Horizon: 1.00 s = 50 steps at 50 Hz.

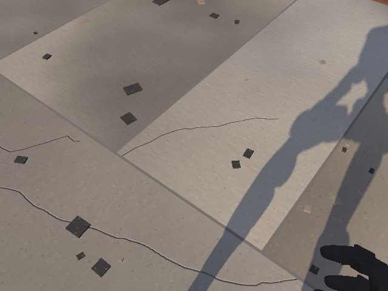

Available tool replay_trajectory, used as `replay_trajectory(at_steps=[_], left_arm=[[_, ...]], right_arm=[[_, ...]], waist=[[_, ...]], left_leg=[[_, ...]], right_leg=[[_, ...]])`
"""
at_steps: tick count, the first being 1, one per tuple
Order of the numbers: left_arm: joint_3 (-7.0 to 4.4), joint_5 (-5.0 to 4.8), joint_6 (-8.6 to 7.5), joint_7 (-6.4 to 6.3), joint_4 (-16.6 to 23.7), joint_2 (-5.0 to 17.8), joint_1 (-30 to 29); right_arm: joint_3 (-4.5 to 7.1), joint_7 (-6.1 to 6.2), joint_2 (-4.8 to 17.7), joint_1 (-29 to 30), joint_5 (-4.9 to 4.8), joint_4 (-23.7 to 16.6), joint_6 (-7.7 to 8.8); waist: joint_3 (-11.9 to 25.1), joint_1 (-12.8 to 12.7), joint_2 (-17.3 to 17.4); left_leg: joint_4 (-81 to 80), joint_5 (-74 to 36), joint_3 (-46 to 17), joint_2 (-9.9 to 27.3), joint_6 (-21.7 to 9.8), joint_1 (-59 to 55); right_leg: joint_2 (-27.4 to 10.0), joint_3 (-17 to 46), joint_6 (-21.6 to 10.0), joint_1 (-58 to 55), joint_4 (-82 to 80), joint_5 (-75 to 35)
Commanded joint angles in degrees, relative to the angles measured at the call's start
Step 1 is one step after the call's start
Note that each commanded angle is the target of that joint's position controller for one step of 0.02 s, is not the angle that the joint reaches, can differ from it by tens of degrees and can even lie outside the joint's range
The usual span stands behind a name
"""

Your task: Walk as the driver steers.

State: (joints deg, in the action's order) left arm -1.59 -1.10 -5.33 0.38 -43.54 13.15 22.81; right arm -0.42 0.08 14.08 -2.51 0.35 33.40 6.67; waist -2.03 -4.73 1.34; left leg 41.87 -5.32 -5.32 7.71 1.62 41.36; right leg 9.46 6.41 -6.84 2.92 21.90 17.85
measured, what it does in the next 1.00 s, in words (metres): walks ahead, turning left: left foot, then right foot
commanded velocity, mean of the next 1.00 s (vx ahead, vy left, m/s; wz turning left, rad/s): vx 1.00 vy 0.00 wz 0.46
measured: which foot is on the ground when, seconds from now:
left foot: up 0.00-0.14, down 0.16-0.62, up 0.64-1.00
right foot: down 0.00-0.18, up 0.20-0.58, down 0.60-1.00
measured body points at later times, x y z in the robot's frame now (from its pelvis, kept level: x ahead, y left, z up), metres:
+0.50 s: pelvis +0.48 +0.13 +0.00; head +0.50 +0.15 +0.45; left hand +0.69 +0.41 -0.03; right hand +0.53 -0.13 -0.12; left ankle +0.34 +0.15 -0.74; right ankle +0.77 +0.03 -0.67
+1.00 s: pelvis +0.89 +0.34 -0.02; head +0.90 +0.36 +0.43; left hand +0.66 +0.51 -0.15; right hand +1.25 +0.33 -0.03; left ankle +0.95 +0.54 -0.73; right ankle +0.82 +0.09 -0.73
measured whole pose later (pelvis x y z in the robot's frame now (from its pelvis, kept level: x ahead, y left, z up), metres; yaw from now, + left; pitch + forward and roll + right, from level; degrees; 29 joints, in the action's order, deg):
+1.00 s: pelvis +0.89 +0.34 -0.02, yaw +30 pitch +1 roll -2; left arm -3.7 -1.8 -5.1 0.7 -48.1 16.5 35.0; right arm -0.6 -2.3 15.9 3.3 -0.5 32.3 6.8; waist -0.2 -8.5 0.4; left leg 34.0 4.2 -5.0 3.3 -1.4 32.1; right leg -0.6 6.7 1.1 -6.3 20.2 26.8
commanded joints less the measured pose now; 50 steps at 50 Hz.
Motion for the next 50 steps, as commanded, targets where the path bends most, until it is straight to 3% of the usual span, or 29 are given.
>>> replay_trajectory(at_steps=[1, 3, 5, 7, 8, 9, 10, 11, 12, 13, 14, 17, 21, 23, 27, 29, 30, 31, 32, 33, 34, 35, 37, 39, 40, 42, 44, 48, 50], left_arm=[[-2.39, 0.00, -1.33, 0.32, 0.80, 9.72, 3.50], [-2.27, 0.69, -0.72, 0.30, -1.09, 9.82, 4.65], [-2.54, 2.01, -0.01, -0.06, -1.27, 11.71, 2.23], [-3.02, 4.54, 1.00, -0.51, 0.18, 13.85, -2.87], [-3.29, 4.52, 1.41, -0.95, 2.18, 14.97, -9.06], [-1.63, 5.56, 0.64, -0.89, 3.61, 8.50, -7.11], [0.41, 1.05, -1.69, 0.80, 5.48, 3.67, 1.85], [-0.20, -0.64, -3.38, 1.23, 6.07, 9.53, -4.18], [-0.29, -1.06, -4.32, 1.39, 8.15, 10.94, -11.24], [0.01, 0.53, -4.89, 0.92, 9.10, 9.54, -15.25], [-0.09, 1.78, -5.09, 0.53, 9.45, 8.68, -15.46], [-0.36, 2.60, -3.77, 0.10, 9.56, 8.45, -13.89], [0.76, 3.11, -3.68, 0.15, 14.82, 4.93, -26.74], [0.48, 2.54, -4.02, 0.36, 16.31, 4.38, -29.87], [-1.97, -0.20, -4.29, -0.39, 18.23, 8.56, -32.21], [-4.21, -0.85, -4.79, -1.08, 17.36, 12.32, -22.71], [-4.85, -1.39, -4.07, -1.79, 14.77, 13.35, -7.39], [-5.39, 0.13, -3.25, -1.89, 12.46, 16.39, 3.12], [-5.36, -0.30, -3.15, -0.31, 10.15, 16.37, 4.40], [-4.63, 0.00, -2.51, -0.67, 11.45, 10.42, 1.85], [-4.06, 0.69, -1.78, -0.95, 10.19, 8.72, -0.74], [-3.97, 1.98, -1.37, -0.62, 8.33, 8.93, -1.05], [-2.86, 2.81, -1.79, 0.08, 5.48, 6.50, -2.70], [-1.72, 0.82, -1.79, 1.04, 3.54, 3.68, -3.74], [-1.82, -0.33, -1.81, 1.06, 3.41, 4.52, -5.00], [-3.25, -0.85, -2.06, 0.45, 4.07, 9.16, -6.72], [-4.56, -0.96, -2.40, 0.10, 4.59, 13.17, -6.39], [-4.24, -1.34, -1.47, 0.15, 2.39, 13.80, 0.92], [-3.58, 0.05, -0.57, 0.28, 1.69, 13.92, 2.22]], right_arm=[[1.03, -0.49, 4.28, 9.58, -1.74, -4.34, 0.57], [1.65, -1.65, 5.26, 10.89, -2.49, -4.89, 0.97], [3.00, -2.75, 7.46, 6.34, -2.71, -4.40, 1.34], [5.36, -2.73, 11.83, -9.59, -3.60, -0.95, 0.24], [6.31, -2.30, 13.59, -24.78, -3.38, 2.99, -0.79], [6.42, -2.10, 15.82, -33.20, -2.74, 6.32, -1.74], [6.44, -2.55, 16.40, -30.34, -1.45, 5.85, -1.03], [6.08, -1.98, 11.03, -27.72, -0.62, 4.35, -1.19], [5.65, -1.91, 9.73, -24.87, -0.04, 3.60, -1.01], [5.63, -2.57, 9.90, -22.71, -0.16, 3.60, -0.64], [5.54, -2.70, 9.73, -20.50, -0.47, 3.50, -0.35], [4.78, -2.07, 7.43, -18.80, -2.00, 4.04, -0.77], [4.96, -0.04, 8.34, -21.01, -2.49, 6.29, -1.48], [5.33, 0.19, 8.92, -23.87, -2.64, 8.05, -1.80], [5.53, 0.68, 7.76, -25.84, -3.46, 10.76, -2.18], [6.43, 0.62, 9.99, -23.46, -2.51, 10.45, -3.01], [6.16, 0.34, 10.01, -19.20, -0.65, 8.30, -3.56], [4.11, 0.07, 2.06, -26.04, -0.27, 7.22, -3.56], [1.69, -0.01, 1.33, -30.04, -3.43, 5.22, -3.41], [2.80, 0.65, 6.27, -24.38, -4.28, 5.91, -3.68], [3.17, 0.51, 8.43, -17.33, -2.91, 4.75, -3.47], [3.02, 0.20, 7.26, -10.65, -1.04, 3.23, -2.92], [2.44, -0.65, 3.45, -9.39, -1.71, 1.77, -2.62], [1.61, -1.08, 1.05, -9.86, -2.44, 1.06, -2.72], [1.25, -1.25, 1.10, -8.24, -1.74, 0.09, -2.48], [0.60, -2.04, 2.21, -4.69, 0.06, -1.32, -1.25], [0.52, -3.01, 4.10, -0.64, 0.42, -1.70, -0.03], [2.91, -2.28, 9.36, 0.31, -1.20, -1.52, 0.36], [5.50, -1.05, 13.00, -12.54, -1.15, 0.68, 0.12]], waist=[[-4.12, -4.77, -4.44], [-4.81, -4.59, -4.53], [-0.57, -0.34, -6.50], [9.50, 9.37, -11.34], [14.38, 17.99, -8.15], [18.40, 16.82, 8.00], [23.37, 8.60, 24.88], [18.72, 12.26, 12.85], [11.44, 11.68, 3.67], [6.22, 9.50, -5.92], [4.12, 6.88, -6.87], [-0.14, 3.42, -2.22], [-5.33, 7.18, 0.07], [-3.49, 9.38, 1.54], [-1.89, 9.04, 3.87], [5.76, 2.35, 5.69], [16.43, -5.42, 7.08], [28.42, -3.08, -9.23], [35.69, -1.23, -29.25], [24.97, -3.69, -21.13], [14.53, -4.11, -12.02], [6.90, -3.77, -1.79], [1.44, 1.15, -2.89], [-0.51, 5.23, -5.01], [-3.00, 6.64, -4.86], [-4.99, 7.25, -3.00], [-4.80, 6.08, -1.39], [-2.77, 6.59, -3.13], [6.85, 15.00, -4.24]], left_leg=[[-10.55, -8.09, 6.90, -3.53, -1.33, -10.36], [-13.63, -4.98, 7.04, -4.53, -4.09, -4.41], [-12.51, 1.12, 9.36, -8.34, -7.15, -7.08], [-6.78, 7.49, 10.87, -11.49, -9.53, -20.54], [-8.01, 4.75, 8.61, -10.02, -10.68, -37.89], [-3.27, 15.65, -3.75, -4.71, -14.03, -57.50], [-20.92, 42.00, -43.23, 7.23, -25.45, -70.55], [-27.89, 50.78, -47.37, 6.96, -22.39, -68.96], [-27.84, 42.75, -40.62, 5.98, -20.12, -60.03], [-28.43, 33.92, -36.02, 3.34, -19.28, -50.31], [-28.61, 26.98, -31.61, 0.98, -19.95, -44.62], [-30.31, 16.23, -23.26, -3.82, -20.07, -35.36], [-31.43, 7.50, -16.40, -8.87, -16.87, -20.27], [-31.97, 8.83, -17.35, -9.03, -14.27, -16.71], [-25.27, 3.12, -21.41, -7.52, -11.25, -28.96], [-10.68, -16.71, -20.48, -8.22, -8.77, -33.88], [4.71, -17.38, -18.95, -8.07, -7.42, -28.67], [27.50, 14.58, -12.57, -14.30, -5.12, -11.08], [41.01, 36.24, -8.25, -12.26, -4.63, 1.31], [42.69, 30.84, -6.33, -7.94, -4.86, 6.63], [40.56, 26.87, -3.25, -6.55, -5.05, 7.25], [38.44, 25.87, -1.47, -5.45, -5.54, 5.49], [34.69, 26.38, -2.84, -3.21, -6.13, 1.17], [28.74, 29.00, -2.95, -1.89, -6.29, 0.74], [23.67, 28.07, -2.70, -0.16, -5.61, 2.05], [12.29, 17.35, -2.02, 0.75, -4.20, -1.20], [1.34, 6.28, 1.16, -2.35, -2.66, -15.56], [-7.27, 6.34, 2.22, -5.79, -2.18, -26.92], [-5.70, 11.56, 4.84, -6.95, -3.83, -45.45]], right_leg=[[-13.83, 4.13, -6.47, 8.68, -13.01, -10.80], [-17.12, 2.10, -4.99, -3.19, -11.31, -21.46], [-18.64, -1.49, -2.35, -11.25, -4.97, -48.05], [-19.24, -3.84, -0.81, -14.01, 11.20, -75.15], [-17.69, -6.81, 1.16, -3.68, 29.02, -74.53], [-10.37, -6.86, 3.42, 17.06, 53.16, -27.62], [-2.16, 0.25, 6.05, 39.29, 66.22, 10.63], [-6.23, 3.68, 3.41, 44.58, 64.78, 5.12], [-8.56, 3.36, 2.39, 44.77, 59.75, 0.94], [-9.66, 2.69, 2.23, 41.61, 54.78, -0.19], [-10.69, 3.05, 2.93, 39.24, 49.98, -1.07], [-12.37, 1.59, 6.17, 36.47, 41.06, -1.75], [-9.19, -3.46, 9.49, 28.43, 18.98, -17.64], [-6.61, -4.16, 9.61, 19.04, 11.89, -27.48], [-6.13, -0.70, 9.04, 14.55, 2.67, -25.71], [-6.17, -1.93, 7.06, 3.48, 2.82, -21.02], [-12.36, 1.60, 4.58, -13.37, 9.47, -15.40], [-27.46, 21.69, -3.39, -36.88, 11.16, -0.64], [-36.85, 48.04, -8.16, -43.19, 1.29, 21.69], [-31.86, 43.56, -5.51, -35.77, -2.27, 29.56], [-28.54, 32.38, -3.27, -25.30, -3.56, 18.89], [-25.80, 25.35, -2.51, -15.00, -5.31, 6.78], [-23.32, 20.03, -4.82, -2.77, -8.16, -2.17], [-22.08, 17.71, -6.39, 2.48, -10.33, -2.47], [-22.46, 17.50, -7.04, 5.41, -11.76, -3.35], [-21.23, 14.16, -6.91, 11.00, -13.81, -5.94], [-18.67, 8.51, -5.38, 20.07, -16.54, -7.42], [-20.09, 7.58, -2.47, 13.18, -11.45, -15.30], [-15.83, 3.70, 1.33, 16.51, 11.33, -30.78]])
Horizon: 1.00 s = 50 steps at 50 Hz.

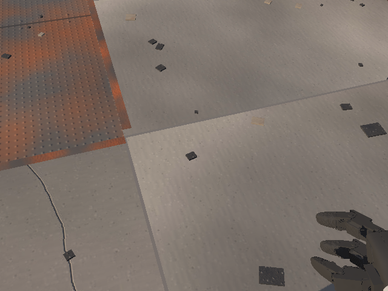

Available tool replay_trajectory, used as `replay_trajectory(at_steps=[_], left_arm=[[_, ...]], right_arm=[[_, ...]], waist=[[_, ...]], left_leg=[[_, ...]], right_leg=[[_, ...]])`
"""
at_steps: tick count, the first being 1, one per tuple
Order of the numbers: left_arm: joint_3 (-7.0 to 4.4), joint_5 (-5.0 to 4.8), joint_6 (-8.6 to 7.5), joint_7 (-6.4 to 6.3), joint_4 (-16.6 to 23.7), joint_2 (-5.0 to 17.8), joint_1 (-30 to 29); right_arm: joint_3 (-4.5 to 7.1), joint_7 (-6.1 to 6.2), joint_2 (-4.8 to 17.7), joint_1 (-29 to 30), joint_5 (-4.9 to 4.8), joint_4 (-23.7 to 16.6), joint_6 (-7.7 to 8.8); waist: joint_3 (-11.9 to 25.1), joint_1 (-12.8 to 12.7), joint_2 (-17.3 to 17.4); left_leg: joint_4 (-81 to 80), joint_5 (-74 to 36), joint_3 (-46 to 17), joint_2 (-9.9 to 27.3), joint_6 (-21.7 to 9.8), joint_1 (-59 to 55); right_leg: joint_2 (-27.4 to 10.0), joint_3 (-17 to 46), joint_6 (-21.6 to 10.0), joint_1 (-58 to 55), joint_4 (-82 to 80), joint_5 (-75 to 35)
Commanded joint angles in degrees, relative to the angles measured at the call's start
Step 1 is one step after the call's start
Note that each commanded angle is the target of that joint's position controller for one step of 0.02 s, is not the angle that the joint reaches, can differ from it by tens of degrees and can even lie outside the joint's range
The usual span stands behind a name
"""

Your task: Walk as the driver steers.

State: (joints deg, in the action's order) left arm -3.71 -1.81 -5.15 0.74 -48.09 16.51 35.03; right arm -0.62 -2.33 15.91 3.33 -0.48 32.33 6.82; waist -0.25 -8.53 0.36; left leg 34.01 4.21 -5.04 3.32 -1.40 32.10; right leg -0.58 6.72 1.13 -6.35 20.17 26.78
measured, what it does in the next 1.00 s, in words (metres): walks ahead, turning right: left foot, then right foot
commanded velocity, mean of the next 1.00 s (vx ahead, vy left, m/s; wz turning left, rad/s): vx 0.37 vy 0.00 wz -0.76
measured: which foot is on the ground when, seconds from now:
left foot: up 0.00-0.00, down 0.02-0.40, up 0.42-0.88, down 0.90-1.00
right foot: down 0.00-0.02, up 0.04-0.38, down 0.40-0.90, up 0.92-1.00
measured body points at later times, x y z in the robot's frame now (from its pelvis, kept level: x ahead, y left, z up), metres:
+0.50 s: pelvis +0.36 -0.04 -0.01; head +0.39 -0.08 +0.43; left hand +0.62 +0.16 -0.09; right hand +0.39 -0.35 -0.12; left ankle +0.30 +0.16 -0.60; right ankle +0.46 -0.12 -0.72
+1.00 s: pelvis +0.53 -0.04 +0.02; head +0.55 -0.05 +0.47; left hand +0.86 +0.01 -0.06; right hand +0.43 -0.34 -0.07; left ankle +0.67 -0.01 -0.72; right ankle +0.44 -0.12 -0.68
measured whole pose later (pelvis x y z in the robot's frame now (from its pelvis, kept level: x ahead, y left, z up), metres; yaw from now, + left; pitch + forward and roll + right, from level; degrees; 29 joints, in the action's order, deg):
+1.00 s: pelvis +0.53 -0.04 +0.02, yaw -48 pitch -1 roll +0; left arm -3.1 0.5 3.0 -1.9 -34.1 18.2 8.3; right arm 2.7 -0.4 16.6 -7.8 1.4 41.3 1.7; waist -2.7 1.1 -1.4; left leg 27.4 8.2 -7.7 -4.7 -0.4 18.7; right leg 9.7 14.7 3.1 21.2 50.4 29.6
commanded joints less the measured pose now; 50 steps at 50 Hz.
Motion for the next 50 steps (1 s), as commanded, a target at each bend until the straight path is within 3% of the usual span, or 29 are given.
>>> replay_trajectory(at_steps=[1, 2, 3, 4, 5, 6, 8, 11, 13, 16, 18, 19, 20, 21, 22, 23, 24, 25, 27, 30, 34, 38, 43, 44, 45, 46, 47, 48, 50], left_arm=[[0.21, 2.42, -0.79, -0.21, 7.56, 6.01, -9.66], [2.51, -1.26, -1.60, -0.41, 9.17, -2.73, 0.21], [1.64, -3.18, -1.27, -1.06, 8.67, 2.13, -4.61], [0.99, -3.18, -0.92, -1.42, 10.02, 4.04, -11.34], [1.03, -1.84, -0.42, -1.62, 10.39, 3.95, -14.32], [0.72, -0.58, 0.24, -1.35, 10.68, 3.55, -15.86], [0.47, -1.07, 2.56, -0.43, 11.12, 1.45, -16.28], [0.74, 0.31, 4.10, -0.08, 13.91, 0.26, -19.43], [0.70, 1.54, 3.55, 1.42, 13.96, 0.85, -20.34], [-0.90, 1.45, 3.99, 3.39, 13.14, 3.99, -18.28], [-3.27, 1.22, 5.05, 3.25, 11.36, 9.08, -9.52], [-5.21, 1.16, 5.55, 2.57, 9.50, 12.74, -1.70], [-5.32, 0.46, 5.74, 1.26, 8.94, 13.94, -3.70], [-4.23, 2.02, 4.75, 0.74, 13.88, 18.05, -14.11], [-4.28, 3.81, 3.45, 1.82, 18.62, 18.53, -16.79], [-4.21, 2.68, 2.89, 2.62, 20.06, 16.41, -19.38], [-3.88, 1.06, 2.56, 2.55, 19.60, 14.30, -21.20], [-3.36, 0.47, 2.50, 2.17, 19.58, 12.80, -22.95], [-3.32, 1.68, 3.14, 0.78, 20.09, 12.20, -25.17], [-3.39, 1.38, 4.46, -1.44, 19.19, 12.33, -23.40], [-3.33, 0.40, 7.16, -3.59, 19.56, 12.35, -23.88], [-3.32, 0.63, 8.11, -3.79, 19.74, 11.21, -24.32], [-2.52, 1.09, 8.05, -3.10, 19.96, 8.58, -25.14], [-1.90, 0.94, 8.05, -3.00, 19.70, 7.28, -25.63], [-0.78, 1.39, 7.92, -2.60, 18.29, 3.97, -20.71], [-0.20, 2.11, 7.67, -2.57, 17.02, 3.11, -14.97], [-1.46, 2.11, 7.24, -2.61, 17.54, 7.85, -15.81], [-1.90, 2.25, 7.32, -2.97, 15.82, 9.99, -18.27], [-1.87, 3.25, 8.19, -2.83, 14.94, 8.78, -22.87]], right_arm=[[6.93, 2.40, 14.97, -31.01, 0.43, 3.40, -0.64], [7.45, 1.58, 19.77, -33.00, 1.90, 4.71, -1.03], [6.49, 1.43, 14.24, -31.40, 0.68, 5.11, -1.24], [5.78, 1.64, 11.25, -28.48, -0.05, 6.08, -1.27], [5.16, 1.62, 8.73, -25.40, 0.66, 6.64, -1.30], [4.67, 1.50, 6.24, -22.50, 1.74, 7.26, -1.16], [4.11, 1.69, 2.40, -17.08, 2.07, 8.35, -0.79], [4.71, 2.76, 3.90, -9.82, 0.99, 8.16, -0.34], [5.57, 3.79, 7.06, -7.11, 0.55, 7.69, -0.25], [7.09, 4.59, 12.60, -9.73, -0.92, 8.48, -0.57], [7.93, 4.24, 14.60, -8.97, -2.25, 7.80, -1.65], [7.67, 3.78, 13.59, -8.58, -2.23, 7.47, -1.91], [5.98, 2.93, 7.27, -11.19, -0.97, 8.31, -1.90], [4.21, 1.91, 1.56, -21.03, 1.78, 7.03, -1.66], [4.38, 1.58, 7.99, -27.81, 0.81, 5.96, -1.15], [5.22, 1.78, 12.30, -21.37, -0.07, 5.30, -1.25], [5.35, 2.67, 12.06, -15.82, 0.24, 4.41, -1.85], [5.13, 3.48, 11.17, -14.24, 1.03, 4.64, -2.65], [5.43, 3.76, 11.46, -13.13, 1.46, 4.87, -4.10], [4.78, 3.85, 7.78, -10.41, 2.21, 4.91, -4.45], [4.61, 3.86, 6.65, -6.49, 1.02, 4.14, -5.37], [4.79, 3.69, 6.68, -2.67, 0.77, 3.21, -4.84], [5.79, 2.54, 8.17, -5.76, 0.74, 4.32, -3.16], [5.86, 2.27, 7.87, -7.84, 0.75, 5.07, -2.92], [5.67, 2.21, 8.71, -6.59, 1.63, 4.27, -3.06], [5.41, 2.47, 10.68, -4.27, 3.15, 2.33, -3.82], [5.21, 2.23, 9.74, -7.30, 4.09, 4.02, -3.88], [4.05, 1.79, 5.83, -6.00, 3.08, 3.72, -3.72], [3.77, 1.61, 6.07, -5.97, 0.32, 3.79, -4.93]], waist=[[14.64, 23.41, 1.86], [25.83, 16.17, 22.29], [18.78, 17.40, 16.27], [9.10, 17.37, 12.07], [4.82, 15.60, 6.33], [1.53, 13.26, 5.40], [-2.46, 8.99, 7.39], [-7.74, 5.33, 5.26], [-5.41, 4.88, 3.14], [0.46, 4.09, 3.22], [5.68, -0.97, 3.91], [9.16, -5.30, 1.45], [3.88, -2.76, -9.63], [4.20, 9.19, -25.79], [21.54, 9.31, -19.57], [18.65, 7.67, -8.04], [11.18, 8.22, -0.80], [8.47, 9.65, 1.97], [6.49, 10.90, -0.32], [8.22, 10.11, 0.25], [8.99, 9.19, -2.07], [5.19, 7.55, -7.15], [6.68, 7.40, -10.65], [6.67, 8.51, -9.49], [8.00, 6.22, -1.70], [6.95, 2.95, 10.01], [5.79, 3.67, 15.05], [4.41, 4.76, 9.37], [2.53, 6.44, 6.20]], left_leg=[[2.97, 14.48, -7.87, 8.74, -3.29, -52.58], [-11.77, 38.48, -40.97, 22.10, -11.57, -60.93], [-19.43, 46.53, -46.33, 20.56, -10.28, -55.47], [-18.89, 38.45, -36.58, 19.87, -8.91, -49.27], [-17.93, 27.40, -27.71, 18.39, -8.38, -41.91], [-18.53, 20.09, -20.53, 15.99, -8.21, -34.52], [-20.53, 6.76, -8.89, 14.15, -7.27, -26.03], [-22.51, -17.86, 4.90, 13.31, -6.14, -18.53], [-22.56, -16.93, 13.28, 8.82, -3.98, -15.86], [-15.70, -31.06, 16.35, 8.66, -2.38, -22.79], [-0.60, -42.36, 16.30, 9.01, -1.23, -25.19], [13.66, -37.32, 15.74, 7.78, 0.44, -19.80], [31.47, 11.49, 14.31, 0.32, 3.80, -10.06], [52.82, 38.07, 8.83, -8.42, 5.86, 4.29], [57.77, 34.44, -3.21, -8.78, 4.89, 5.92], [53.62, 28.44, -4.12, -7.04, 3.41, 6.84], [47.24, 23.23, -3.83, -5.12, 2.92, 8.71], [42.97, 20.79, -4.54, -3.58, 3.02, 6.74], [35.84, 19.40, -5.08, -2.83, 3.58, 1.04], [28.31, 17.16, -3.92, -4.73, 5.78, -0.69], [19.81, 9.54, -4.96, -7.05, 7.69, 0.26], [10.25, 6.88, -5.92, -8.16, 7.41, -1.73], [-4.49, 3.94, -4.91, -6.58, 5.33, -12.70], [-10.63, -3.46, -3.87, -4.89, 3.91, -17.49], [-13.73, -11.01, -10.42, 2.67, 0.26, -23.52], [-12.62, -28.15, -20.90, 12.32, -6.43, -26.95], [-16.77, -19.53, -33.43, 17.49, -14.07, -22.16], [-16.86, -7.91, -31.79, 13.97, -12.88, -19.56], [-16.70, 7.03, -24.95, 6.44, -8.20, -19.20]], right_leg=[[-2.75, 1.27, -3.97, 36.62, 34.76, -28.08], [1.99, 1.53, -2.94, 48.06, 55.25, 1.83], [-0.31, 1.87, -3.09, 55.04, 62.83, -1.07], [-2.64, -0.31, -3.01, 60.09, 65.00, -5.19], [-5.46, -1.23, -3.05, 58.57, 63.21, -8.64], [-7.19, -1.10, -3.10, 55.52, 60.34, -10.76], [-9.38, -0.22, -2.84, 50.82, 56.95, -10.21], [-9.35, -2.47, -1.11, 49.00, 45.67, -13.15], [-6.97, -6.30, -1.53, 38.50, 29.26, -27.66], [-0.83, -11.64, -3.46, 26.92, 21.59, -33.66], [3.30, -13.91, -6.43, 16.23, 20.99, -28.97], [4.43, -12.51, -8.50, 4.02, 19.00, -30.98], [1.88, -5.83, -10.40, 0.47, 13.62, -38.98], [-7.33, 17.80, -18.52, -2.48, 14.00, -69.50], [-17.25, 39.14, -26.44, -8.63, 2.63, -51.35], [-15.38, 39.70, -24.27, -4.32, -2.07, -31.13], [-12.29, 35.26, -20.83, 3.15, -2.74, -21.37], [-10.25, 32.44, -18.77, 9.12, -2.45, -20.90], [-7.03, 25.72, -16.98, 17.54, -2.12, -31.45], [-4.30, 19.88, -16.37, 20.06, 1.28, -47.44], [-1.85, 21.41, -13.08, 19.75, 1.76, -35.14], [0.15, 24.56, -11.36, 20.59, 1.87, -22.79], [-0.23, 27.31, -9.93, 17.73, 8.77, -28.92], [0.78, 25.46, -8.56, 18.75, 11.55, -24.94], [4.49, 20.71, -5.83, 21.55, 18.91, -7.55], [12.51, 13.15, -1.97, 27.45, 29.60, 13.10], [10.99, 10.49, 1.33, 30.73, 35.82, 13.50], [6.84, 10.68, 3.12, 28.99, 37.03, 7.80], [4.33, 4.18, 5.31, 29.47, 34.55, 2.53]])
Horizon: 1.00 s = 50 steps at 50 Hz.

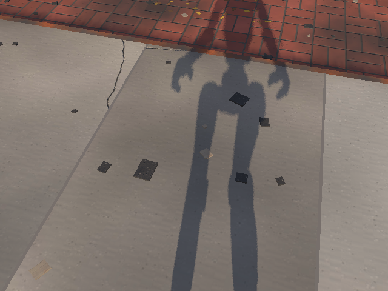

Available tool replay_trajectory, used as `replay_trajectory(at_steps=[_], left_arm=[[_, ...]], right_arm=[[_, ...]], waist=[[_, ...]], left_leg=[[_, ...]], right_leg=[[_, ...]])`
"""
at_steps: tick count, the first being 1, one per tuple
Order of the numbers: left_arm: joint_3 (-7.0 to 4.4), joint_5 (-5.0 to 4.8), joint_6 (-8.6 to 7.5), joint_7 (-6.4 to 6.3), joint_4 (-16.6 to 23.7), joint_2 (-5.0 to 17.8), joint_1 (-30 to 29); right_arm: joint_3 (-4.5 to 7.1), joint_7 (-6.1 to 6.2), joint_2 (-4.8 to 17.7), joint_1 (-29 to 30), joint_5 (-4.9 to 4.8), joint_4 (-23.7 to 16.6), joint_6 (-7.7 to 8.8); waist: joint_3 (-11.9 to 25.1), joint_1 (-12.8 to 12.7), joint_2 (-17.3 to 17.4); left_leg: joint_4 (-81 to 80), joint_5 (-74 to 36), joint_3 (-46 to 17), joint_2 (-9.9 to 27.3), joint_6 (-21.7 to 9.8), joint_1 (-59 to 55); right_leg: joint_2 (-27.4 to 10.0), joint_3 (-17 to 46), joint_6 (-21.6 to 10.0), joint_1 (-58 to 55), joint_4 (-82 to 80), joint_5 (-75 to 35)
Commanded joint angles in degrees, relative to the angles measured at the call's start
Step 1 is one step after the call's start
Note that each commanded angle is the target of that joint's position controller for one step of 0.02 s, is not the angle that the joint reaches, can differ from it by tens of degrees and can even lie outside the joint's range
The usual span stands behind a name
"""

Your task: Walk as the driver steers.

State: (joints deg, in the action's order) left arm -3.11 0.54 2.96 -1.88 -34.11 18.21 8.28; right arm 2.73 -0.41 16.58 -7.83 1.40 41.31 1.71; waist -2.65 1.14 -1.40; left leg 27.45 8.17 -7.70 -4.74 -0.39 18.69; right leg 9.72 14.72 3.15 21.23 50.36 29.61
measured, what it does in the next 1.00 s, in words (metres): steps on the spot, turning left: right foot, then left foot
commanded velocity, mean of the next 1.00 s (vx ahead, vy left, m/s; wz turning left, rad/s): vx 0.01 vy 0.00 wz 0.32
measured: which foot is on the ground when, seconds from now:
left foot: down 0.00-0.28, up 0.30-0.68, down 0.70-1.00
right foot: up 0.00-0.24, down 0.26-0.72, up 0.74-1.00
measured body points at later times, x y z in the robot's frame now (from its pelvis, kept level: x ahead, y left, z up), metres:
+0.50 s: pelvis +0.02 -0.02 +0.01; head +0.06 -0.02 +0.46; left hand +0.06 +0.30 -0.08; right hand +0.25 -0.25 -0.09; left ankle -0.02 +0.13 -0.66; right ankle +0.01 -0.13 -0.73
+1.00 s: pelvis +0.02 +0.04 +0.01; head +0.06 +0.06 +0.45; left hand -0.03 +0.35 -0.11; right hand +0.30 -0.11 -0.08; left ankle -0.01 +0.14 -0.73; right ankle +0.06 -0.08 -0.67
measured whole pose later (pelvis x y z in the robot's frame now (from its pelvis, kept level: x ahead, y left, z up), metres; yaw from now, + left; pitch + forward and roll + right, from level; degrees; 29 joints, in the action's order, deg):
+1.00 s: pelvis +0.02 +0.04 +0.01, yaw +20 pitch +1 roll +1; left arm -4.4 -1.1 4.5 -1.6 -44.2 18.2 15.8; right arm 2.4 2.5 13.6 -3.7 1.7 37.1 -1.4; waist -3.7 -2.8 -1.0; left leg 24.9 13.3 11.9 2.7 -1.6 12.3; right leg -5.1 -2.1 7.0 28.7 58.9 22.8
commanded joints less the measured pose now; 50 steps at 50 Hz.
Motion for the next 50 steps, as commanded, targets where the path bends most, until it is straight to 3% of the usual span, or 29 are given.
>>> replay_trajectory(at_steps=[1, 2, 3, 5, 9, 12, 13, 14, 15, 16, 17, 19, 20, 23, 28, 30, 32, 34, 35, 36, 37, 38, 39, 40, 41, 43, 45, 47, 50], left_arm=[[-2.47, 0.73, -0.10, -0.03, 1.61, 6.55, 2.77], [-2.30, 0.15, -0.56, 0.09, 1.63, 5.81, 1.10], [-2.05, -0.37, -1.02, 0.09, 1.55, 4.77, -0.01], [-1.83, -0.98, -1.64, -0.19, 0.81, 3.31, -0.62], [-2.19, -1.81, -3.16, 0.04, -0.81, 3.39, -0.65], [-2.75, -2.14, -4.26, 0.78, -3.43, 4.19, 3.24], [-3.26, -1.95, -4.26, 0.76, -4.73, 5.45, 5.45], [-3.68, -1.29, -3.89, 0.50, -4.69, 7.58, 5.39], [-4.12, 1.42, -3.71, 0.81, -4.02, 11.35, 2.48], [-3.62, 3.02, -4.14, 0.77, -2.57, 9.01, -2.03], [-2.72, 2.31, -4.33, 0.17, -1.67, 5.84, -5.06], [-1.88, 0.21, -4.24, -0.71, -1.68, 3.70, -6.13], [-1.62, -0.06, -3.99, -0.99, -1.85, 3.68, -5.38], [-1.88, 0.58, -2.80, -1.25, -2.47, 5.07, -1.05], [-3.22, 0.23, -1.64, -0.17, -3.11, 9.29, 0.62], [-3.60, -0.48, -1.88, 0.64, -3.63, 10.14, 0.72], [-3.59, -1.83, -2.45, 1.69, -5.00, 10.58, 1.56], [-2.64, -3.27, -3.31, 2.34, -6.18, 9.06, -0.10], [-1.24, -2.83, -4.19, 2.73, -7.60, 6.06, 1.58], [1.49, 0.60, -5.22, 3.25, -6.12, 0.10, 1.74], [1.64, 0.03, -4.81, 3.65, -7.90, -0.48, 5.67], [-0.32, -1.62, -3.87, 3.34, -8.12, 6.39, 2.41], [-1.32, -2.84, -3.43, 3.03, -7.18, 8.20, 1.15], [-1.79, -2.94, -2.77, 2.05, -8.46, 8.45, 2.42], [-2.33, -2.48, -1.75, 1.19, -9.08, 9.04, 4.09], [-2.63, -2.45, -0.11, 0.07, -9.99, 7.42, 8.07], [-2.56, -2.32, 0.81, -0.68, -8.77, 5.59, 8.04], [-2.30, -1.81, 0.98, -0.57, -6.44, 4.35, 5.95], [-1.59, -1.25, 0.69, 0.97, -3.39, 2.57, 4.19]], right_arm=[[1.59, -0.08, 9.12, 4.90, -2.38, -5.36, -0.67], [2.59, 0.30, 11.72, 3.12, -2.37, -5.39, -1.44], [3.07, 0.66, 12.29, 1.20, -2.19, -5.39, -2.03], [3.37, 1.09, 11.64, -0.82, -2.18, -5.74, -2.63], [4.30, 1.74, 11.07, -2.01, -2.98, -6.51, -3.54], [4.89, 2.45, 10.73, -1.08, -3.96, -7.41, -4.17], [4.72, 2.69, 9.86, -1.03, -4.23, -7.78, -4.27], [4.06, 2.63, 7.32, -3.67, -3.92, -7.60, -4.42], [4.01, 2.32, 6.62, -3.24, -4.23, -9.46, -3.94], [5.50, 2.07, 11.36, -4.63, -3.18, -8.71, -3.33], [6.17, 1.79, 13.03, -6.06, -3.04, -7.29, -3.48], [5.50, 1.83, 9.91, -8.62, -2.44, -5.87, -4.56], [4.89, 1.48, 8.51, -8.34, -2.52, -6.25, -4.82], [3.51, 0.49, 7.07, -1.99, -3.54, -9.99, -4.56], [2.13, -1.14, 5.55, 1.34, -3.03, -13.85, -4.30], [1.99, -1.19, 5.38, 1.50, -2.70, -14.34, -4.47], [1.98, -0.75, 5.00, 1.32, -2.29, -14.67, -4.81], [2.26, -0.18, 5.20, -2.80, -1.97, -12.97, -4.81], [2.56, 0.46, 7.16, -5.70, -1.33, -11.94, -4.57], [2.35, 1.54, 10.15, -10.84, 0.56, -11.59, -4.36], [1.27, 1.57, 7.79, -7.41, 1.58, -11.16, -3.66], [0.93, 0.93, 5.27, -5.76, 1.00, -11.42, -2.96], [1.75, 0.96, 7.87, -2.93, 0.40, -10.44, -2.67], [2.72, 1.38, 10.15, -0.73, -0.13, -10.22, -2.75], [2.85, 1.72, 10.15, 1.23, -0.62, -10.14, -2.72], [2.17, 2.40, 7.35, 3.96, 0.08, -9.92, -2.68], [1.62, 2.88, 4.70, 5.53, 0.43, -9.28, -2.53], [1.80, 3.30, 4.47, 5.29, 0.60, -8.04, -2.42], [2.79, 3.32, 6.43, 5.37, 0.16, -6.78, -2.42]], waist=[[2.77, -2.86, 8.50], [1.93, -1.79, 9.04], [2.31, -0.79, 9.55], [4.33, 0.01, 11.25], [7.60, 0.03, 13.56], [9.29, -2.27, 13.25], [10.11, -2.93, 12.46], [11.38, -1.55, 6.01], [7.32, -0.29, -11.79], [4.51, 0.46, -9.46], [4.14, 1.64, -5.56], [3.98, 1.74, -4.77], [3.16, 1.09, -5.31], [1.51, -2.93, -5.49], [2.43, -4.81, -5.47], [2.88, -4.56, -5.09], [3.86, -3.61, -5.31], [6.03, 0.14, -4.79], [8.79, 1.77, -1.23], [18.03, 2.22, 9.09], [21.93, 0.33, 14.45], [18.99, 2.81, 8.26], [12.91, 1.54, 10.02], [10.17, 0.96, 9.20], [7.38, 0.05, 9.82], [5.71, -1.99, 10.27], [4.33, -2.26, 10.35], [3.81, -1.77, 9.44], [4.81, -1.13, 8.23]], left_leg=[[-10.41, 5.24, -22.60, 13.11, -8.69, -5.21], [-10.65, 4.90, -21.63, 11.50, -8.23, -4.93], [-10.65, 4.64, -21.30, 10.50, -8.01, -6.01], [-10.55, 5.33, -22.63, 9.92, -8.06, -9.23], [-10.86, 3.92, -26.70, 9.90, -8.47, -12.67], [-9.85, 4.15, -27.24, 8.14, -6.72, -10.14], [-7.93, 7.27, -25.29, 6.03, -4.61, -5.27], [-0.08, 17.92, -20.12, 1.94, -2.09, 2.60], [12.32, 23.71, -6.78, -5.47, 0.39, 14.14], [23.70, 23.90, -5.65, -0.49, 2.68, 16.31], [29.34, 20.40, -4.17, 0.69, 3.41, 15.42], [37.17, 14.53, -2.27, 1.64, 4.73, 17.97], [40.26, 13.40, -0.41, 2.63, 5.47, 19.49], [35.80, 10.05, 5.05, 6.59, 7.40, 23.47], [25.00, 9.61, 9.08, 9.74, 6.97, 18.79], [20.08, 10.96, 10.76, 8.52, 5.60, 12.77], [14.01, 13.43, 11.16, 5.84, 3.74, 7.65], [-1.03, 3.96, 10.23, 3.81, 0.19, -3.28], [-8.35, -11.46, 6.79, 6.10, -1.80, -15.72], [-3.59, -41.88, -7.74, 20.74, -5.81, -34.74], [-0.84, -48.06, -12.22, 30.73, -17.03, -29.98], [-2.27, -41.09, -7.51, 27.39, -17.91, -24.71], [-3.19, -35.24, -3.17, 24.11, -15.69, -22.10], [-5.15, -27.25, -0.72, 22.32, -13.71, -19.58], [-6.99, -23.60, 1.44, 22.11, -13.03, -14.98], [-9.77, -18.33, 6.27, 21.49, -12.93, -8.78], [-11.80, -10.35, 9.37, 21.29, -12.48, -7.37], [-12.35, -6.65, 10.56, 22.26, -12.46, -8.87], [-11.90, -7.44, 12.29, 24.51, -12.92, -11.04]], right_leg=[[-6.06, -6.00, 3.50, 3.37, 2.87, -1.25], [-5.24, -7.97, 3.24, 3.14, 0.79, -1.43], [-4.45, -8.87, 2.92, 2.74, -1.58, -1.48], [-3.64, -8.65, 2.11, 1.69, -6.17, -1.95], [-2.90, -6.78, 0.35, -2.39, -16.15, -5.30], [-3.96, -6.87, -1.91, -11.03, -29.28, -13.61], [-7.08, -6.74, -3.10, -18.14, -33.85, -19.21], [-15.40, -0.89, -6.21, -25.64, -34.08, -20.07], [-26.73, 11.67, -13.92, -22.37, -35.33, -28.36], [-31.27, 10.97, -16.62, -17.64, -34.39, -36.34], [-28.36, 4.78, -15.01, -16.70, -32.89, -39.51], [-23.56, -2.96, -12.32, -18.63, -30.17, -43.32], [-22.85, -5.87, -12.65, -18.58, -29.65, -48.58], [-22.71, -10.06, -14.71, -21.85, -30.52, -49.97], [-25.79, -14.36, -15.55, -22.98, -30.67, -50.64], [-25.61, -16.08, -15.15, -19.84, -29.46, -52.40], [-26.08, -14.78, -15.26, -19.48, -27.06, -54.88], [-24.23, -15.27, -12.68, -17.28, -21.38, -52.49], [-21.54, -17.18, -8.91, -11.25, -17.00, -48.20], [-17.96, -18.69, -3.85, 0.54, -7.95, -21.55], [-14.86, -14.11, -0.32, 2.81, -1.40, 10.67], [-15.25, -10.96, 1.16, 2.53, 4.19, 12.59], [-14.47, -12.38, 1.43, 7.43, 8.22, 11.20], [-14.29, -12.77, 1.74, 9.60, 10.57, 7.87], [-14.07, -12.75, 2.63, 9.15, 12.93, 4.02], [-13.15, -14.34, 4.12, 7.02, 18.26, -0.93], [-14.15, -15.03, 4.71, 8.42, 17.44, -4.85], [-15.68, -15.07, 4.57, 9.78, 12.69, -7.46], [-17.32, -16.12, 3.07, 7.66, 4.32, -8.08]])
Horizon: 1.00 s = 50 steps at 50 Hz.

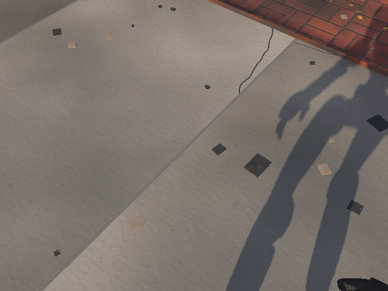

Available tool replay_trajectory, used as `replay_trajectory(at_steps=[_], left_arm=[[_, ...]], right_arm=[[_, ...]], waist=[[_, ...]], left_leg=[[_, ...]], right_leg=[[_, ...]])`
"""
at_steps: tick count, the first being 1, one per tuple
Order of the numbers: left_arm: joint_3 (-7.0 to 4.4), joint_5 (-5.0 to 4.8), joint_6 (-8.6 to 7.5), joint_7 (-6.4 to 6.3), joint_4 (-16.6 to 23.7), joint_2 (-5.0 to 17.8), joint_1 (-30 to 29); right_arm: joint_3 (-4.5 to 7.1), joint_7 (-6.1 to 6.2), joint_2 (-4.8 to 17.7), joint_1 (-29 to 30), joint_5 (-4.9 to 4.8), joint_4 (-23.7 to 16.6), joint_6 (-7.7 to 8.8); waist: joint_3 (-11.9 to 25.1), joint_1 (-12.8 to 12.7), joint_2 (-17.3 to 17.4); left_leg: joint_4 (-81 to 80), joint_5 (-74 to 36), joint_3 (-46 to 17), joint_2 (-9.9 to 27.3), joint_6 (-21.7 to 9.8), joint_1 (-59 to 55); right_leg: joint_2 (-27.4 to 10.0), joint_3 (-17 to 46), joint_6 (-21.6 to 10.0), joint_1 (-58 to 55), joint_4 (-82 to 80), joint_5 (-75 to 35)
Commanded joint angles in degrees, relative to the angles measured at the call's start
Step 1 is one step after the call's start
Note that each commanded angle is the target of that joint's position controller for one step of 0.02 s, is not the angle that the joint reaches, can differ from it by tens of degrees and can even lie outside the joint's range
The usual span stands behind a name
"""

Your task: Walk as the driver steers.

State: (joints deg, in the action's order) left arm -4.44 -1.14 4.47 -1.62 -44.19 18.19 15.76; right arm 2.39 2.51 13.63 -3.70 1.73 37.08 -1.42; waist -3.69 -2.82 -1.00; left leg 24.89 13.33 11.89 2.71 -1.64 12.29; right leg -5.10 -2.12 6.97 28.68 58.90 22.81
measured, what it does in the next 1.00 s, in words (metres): walks ahead: right foot, then left foot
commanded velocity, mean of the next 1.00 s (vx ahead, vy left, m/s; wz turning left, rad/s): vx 0.10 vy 0.00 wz -0.08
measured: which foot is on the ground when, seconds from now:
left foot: down 0.00-0.16, up 0.18-0.72, down 0.74-1.00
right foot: up 0.00-0.14, down 0.16-0.76, up 0.78-1.00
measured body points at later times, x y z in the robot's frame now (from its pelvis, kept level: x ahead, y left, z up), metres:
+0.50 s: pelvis +0.03 -0.05 +0.01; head +0.05 -0.11 +0.45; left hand +0.29 +0.14 -0.05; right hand +0.07 -0.38 -0.11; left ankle +0.13 +0.10 -0.68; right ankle +0.00 -0.12 -0.74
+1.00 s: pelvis +0.16 -0.04 +0.01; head +0.19 -0.01 +0.46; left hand +0.38 +0.22 -0.07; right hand +0.17 -0.33 -0.09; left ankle +0.09 +0.06 -0.74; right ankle +0.22 -0.23 -0.69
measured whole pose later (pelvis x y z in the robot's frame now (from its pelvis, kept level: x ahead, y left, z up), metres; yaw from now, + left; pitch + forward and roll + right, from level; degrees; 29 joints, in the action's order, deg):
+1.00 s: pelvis +0.16 -0.04 +0.01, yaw -1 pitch +3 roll -3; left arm -5.2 -0.5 -5.7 1.4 -37.7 18.7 4.7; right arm 3.3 1.3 16.2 -24.9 -1.9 41.3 2.0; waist -0.4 3.3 -0.6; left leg 20.4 16.3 -11.7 -2.1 -4.6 6.5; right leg 1.0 5.9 2.7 30.0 43.0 12.3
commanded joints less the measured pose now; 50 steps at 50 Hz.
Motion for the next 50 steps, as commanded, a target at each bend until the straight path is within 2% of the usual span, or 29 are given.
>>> replay_trajectory(at_steps=[1, 4, 6, 7, 8, 9, 10, 11, 12, 13, 14, 16, 19, 22, 25, 27, 30, 34, 36, 37, 38, 39, 40, 41, 42, 43, 44, 46, 50], left_arm=[[-0.24, 0.48, -0.79, 1.24, 7.52, 2.64, -3.47], [-0.93, 0.23, -0.03, 2.27, 9.28, 3.87, -2.40], [-1.49, 0.07, 0.63, 2.61, 10.04, 4.10, -1.15], [-1.91, 0.07, 0.71, 2.49, 9.91, 4.15, 0.54], [-2.87, 0.41, 0.48, 1.84, 9.27, 5.89, 3.22], [-5.19, 0.27, -0.13, 0.54, 9.42, 13.04, 6.82], [-5.79, 1.90, -1.71, 0.68, 11.24, 18.73, 5.92], [-5.16, 2.57, -3.74, 1.63, 11.68, 15.66, 5.74], [-4.57, 2.00, -5.04, 1.74, 11.33, 14.44, 4.40], [-4.31, 0.63, -5.32, 1.34, 11.58, 13.21, 1.13], [-3.52, -0.47, -4.89, 0.75, 12.33, 11.04, -2.34], [-2.61, 0.02, -4.17, -0.31, 13.88, 9.29, -4.65], [-2.36, 0.42, -3.82, -0.94, 14.20, 9.50, -4.18], [-0.90, 1.31, -3.66, -1.03, 13.57, 6.83, -4.36], [1.21, 2.97, -3.98, -0.30, 11.94, 2.75, -6.13], [1.13, 3.64, -4.24, 0.50, 10.61, 4.09, -6.54], [-0.35, 2.79, -3.58, 0.44, 9.37, 8.49, -7.03], [-0.94, 1.30, -2.31, -0.90, 9.13, 7.98, -8.46], [-1.18, 0.60, -1.98, -1.40, 9.42, 7.39, -10.34], [-1.27, 0.32, -2.25, -1.55, 9.16, 6.71, -9.68], [-1.15, 1.95, -2.96, -1.36, 11.00, 5.08, -10.08], [-0.29, 3.35, -4.36, -0.54, 14.50, 2.59, -15.30], [-0.25, 1.61, -6.01, 0.84, 14.27, 2.81, -15.21], [-0.60, -0.29, -7.44, 2.06, 14.21, 4.06, -17.07], [-0.85, -0.58, -8.55, 2.60, 13.79, 4.34, -18.59], [-1.17, 0.28, -9.53, 2.80, 13.57, 4.99, -19.55], [-1.22, 0.83, -10.44, 3.02, 13.36, 4.34, -19.49], [-1.16, 0.95, -11.53, 3.25, 12.43, 3.39, -18.95], [-0.58, 0.25, -12.04, 3.16, 12.23, 1.87, -20.94]], right_arm=[[3.50, 0.16, 10.19, 1.27, -0.43, -2.20, 0.72], [4.41, -0.97, 11.94, 1.85, -1.59, -1.43, 0.92], [4.80, -1.66, 12.38, 2.83, -2.60, -1.02, 0.90], [4.84, -1.89, 11.93, 3.11, -3.20, -0.51, 0.70], [4.63, -2.26, 10.11, 0.62, -3.50, 0.96, 0.49], [4.06, -2.42, 7.89, -0.62, -1.89, 0.79, 0.26], [3.13, -1.83, 6.06, 5.10, -0.16, -4.33, 0.49], [3.87, -1.35, 8.90, 7.81, -0.38, -4.19, 0.52], [3.91, -1.10, 8.68, 8.16, -1.68, -4.41, 0.89], [4.14, -0.58, 8.78, 6.68, -1.76, -3.23, 1.24], [4.59, -0.17, 10.25, 5.56, -1.11, -2.72, 1.42], [4.70, -0.54, 9.94, 3.31, -0.93, -1.46, 1.74], [4.14, -0.92, 8.63, 0.95, -1.51, 0.41, 1.65], [3.47, -1.21, 7.90, 0.04, -1.88, 1.86, 1.06], [2.41, -2.07, 6.36, -0.72, -1.93, 2.76, 1.03], [2.41, -2.49, 7.70, -0.37, -2.31, 2.57, 1.11], [3.24, -2.74, 11.51, 0.27, -3.29, 0.66, 1.28], [2.91, -3.88, 9.72, -3.73, -3.80, 0.23, 1.70], [2.98, -4.34, 9.15, -7.10, -3.86, 0.81, 1.83], [3.59, -4.08, 10.67, -9.27, -3.42, 0.98, 1.99], [5.39, -3.17, 16.33, -14.35, -3.47, 1.39, 2.14], [6.40, -3.47, 19.93, -21.34, -3.77, 2.86, 2.97], [5.36, -3.72, 16.21, -23.03, -3.26, 2.95, 4.12], [4.85, -3.53, 14.03, -21.28, -3.49, 2.62, 4.84], [4.64, -3.11, 13.89, -19.26, -3.73, 1.95, 5.01], [4.20, -2.52, 13.20, -17.88, -3.99, 1.40, 4.99], [3.84, -1.85, 12.60, -17.61, -3.88, 0.94, 4.86], [3.75, -1.06, 12.70, -18.09, -3.46, 0.32, 4.67], [3.90, -0.48, 14.01, -18.70, -3.84, -0.55, 3.99]], waist=[[6.14, 2.82, 7.61], [6.67, 1.97, 7.83], [6.95, 0.74, 7.43], [7.12, -0.48, 6.37], [6.81, -1.16, 2.03], [5.98, -1.65, -12.55], [6.74, -0.51, -21.52], [10.93, -2.86, -10.31], [9.28, -1.47, -7.58], [7.63, 0.65, -3.52], [6.82, 2.26, -3.24], [8.90, 3.63, -5.05], [10.71, 3.53, -3.97], [10.82, 2.15, -6.20], [9.23, 1.67, -7.20], [6.34, 0.56, -7.64], [2.57, -0.44, -7.53], [4.56, 0.90, -5.37], [5.89, 3.15, -4.72], [6.98, 4.22, -2.32], [10.93, 4.19, 9.62], [12.16, 6.95, 18.86], [12.52, 8.34, 12.21], [7.67, 8.00, 9.16], [4.20, 7.51, 6.80], [2.31, 7.14, 5.49], [2.34, 6.51, 5.58], [2.47, 6.25, 6.43], [0.63, 6.98, 9.67]], left_leg=[[-9.11, -13.57, -6.87, 17.88, -11.74, -4.95], [-7.08, -16.66, -5.62, 19.80, -10.55, -5.97], [-3.58, -16.91, -3.96, 19.96, -8.10, -6.41], [0.27, -15.09, -2.00, 18.81, -5.74, -5.11], [7.72, -9.77, 0.59, 15.24, -2.13, -2.01], [24.82, 4.56, 4.92, 8.22, 3.32, 9.91], [39.88, 27.66, -3.12, -2.35, 7.24, 27.53], [47.38, 27.08, -12.86, -2.12, 6.36, 30.21], [47.52, 21.52, -15.36, -1.74, 4.45, 31.42], [45.14, 15.30, -16.78, -0.53, 3.52, 31.72], [42.63, 10.96, -17.46, 0.00, 3.39, 31.26], [42.40, 5.71, -17.31, -1.74, 4.19, 26.82], [37.24, 2.20, -16.60, -3.25, 6.15, 25.40], [31.07, 0.57, -15.01, -1.32, 7.83, 21.47], [22.09, -0.26, -14.19, 1.74, 7.55, 12.90], [18.74, 1.08, -12.68, 1.51, 6.68, 9.53], [18.60, 8.28, -11.22, 0.15, 5.15, 14.27], [16.12, 10.53, -9.90, -0.12, 3.46, 15.90], [7.60, 2.62, -8.31, -1.53, 1.72, 10.41], [1.59, -8.17, -11.42, -1.42, -0.26, 4.86], [-1.33, -20.69, -27.46, 6.33, -6.21, -6.17], [-6.07, -10.86, -48.79, 15.24, -17.70, -18.77], [-10.09, 14.58, -52.94, 17.20, -19.10, -22.21], [-12.55, 29.03, -51.20, 15.19, -16.91, -20.71], [-14.10, 29.45, -48.96, 13.56, -15.22, -18.33], [-14.57, 25.45, -46.32, 12.04, -14.18, -16.62], [-14.92, 21.51, -43.35, 9.70, -13.30, -15.06], [-14.73, 15.13, -39.66, 7.07, -12.82, -13.07], [-13.58, 11.74, -36.66, 3.91, -11.88, -3.98]], right_leg=[[-2.67, 0.09, -1.48, -0.96, -6.33, -1.00], [-2.14, -1.88, -3.95, -4.09, -11.26, -0.09], [-1.08, -3.58, -6.08, -7.21, -16.89, -1.63], [0.35, -4.67, -7.62, -10.85, -22.22, -5.54], [1.95, -2.64, -10.12, -15.78, -28.49, -12.17], [-5.78, 12.21, -15.18, -24.04, -35.79, -35.52], [-16.07, 36.10, -27.19, -27.99, -38.77, -41.80], [-16.79, 34.69, -28.89, -29.11, -40.68, -34.00], [-14.40, 30.76, -26.19, -28.12, -41.22, -28.68], [-11.51, 27.02, -22.85, -27.14, -40.74, -25.13], [-10.08, 24.67, -20.73, -25.71, -40.12, -25.59], [-7.10, 21.78, -19.54, -23.67, -39.50, -30.58], [-5.88, 19.51, -19.22, -25.49, -38.18, -33.90], [-5.42, 16.26, -18.86, -25.06, -37.83, -34.12], [-4.79, 12.94, -18.39, -20.57, -38.93, -30.01], [-5.54, 12.67, -18.87, -17.98, -39.90, -26.58], [-8.68, 14.68, -20.52, -20.84, -37.87, -30.16], [-11.83, 14.63, -20.64, -27.61, -32.71, -43.48], [-10.00, 10.78, -17.70, -26.58, -28.63, -44.47], [-6.76, 7.27, -14.16, -23.80, -23.44, -40.49], [0.82, 0.91, -8.95, -12.69, -9.39, -21.18], [12.04, 2.30, -5.76, 8.50, 2.41, 13.66], [8.60, 9.20, -6.79, 15.84, 7.07, 15.32], [6.15, 10.17, -8.17, 19.51, 6.62, 8.77], [5.26, 9.26, -8.53, 20.63, 3.80, 4.30], [4.32, 9.22, -8.14, 19.88, -0.26, 0.14], [4.29, 9.03, -7.42, 16.72, -4.03, -3.95], [5.69, 7.47, -5.53, 13.01, -10.56, -8.96], [8.54, 6.07, -2.41, 5.06, -22.30, -13.77]])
